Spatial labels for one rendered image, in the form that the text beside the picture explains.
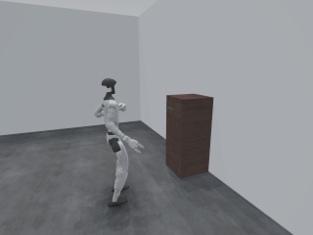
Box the humanoid robot torso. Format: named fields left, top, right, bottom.
left=102, top=97, right=119, bottom=145

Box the left robot upper arm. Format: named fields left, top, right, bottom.
left=94, top=102, right=103, bottom=118

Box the handle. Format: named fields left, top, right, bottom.
left=166, top=107, right=178, bottom=112

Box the robot left hand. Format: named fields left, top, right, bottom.
left=118, top=103, right=126, bottom=112

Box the robot right forearm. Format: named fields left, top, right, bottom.
left=108, top=122, right=131, bottom=144

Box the cabinet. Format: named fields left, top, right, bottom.
left=165, top=93, right=214, bottom=179

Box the robot right hand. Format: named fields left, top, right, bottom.
left=127, top=139, right=145, bottom=154

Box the right robot foot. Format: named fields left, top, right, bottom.
left=108, top=198, right=128, bottom=208

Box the drawer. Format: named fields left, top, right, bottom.
left=167, top=100, right=182, bottom=118

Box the right robot upper arm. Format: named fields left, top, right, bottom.
left=106, top=100, right=117, bottom=128

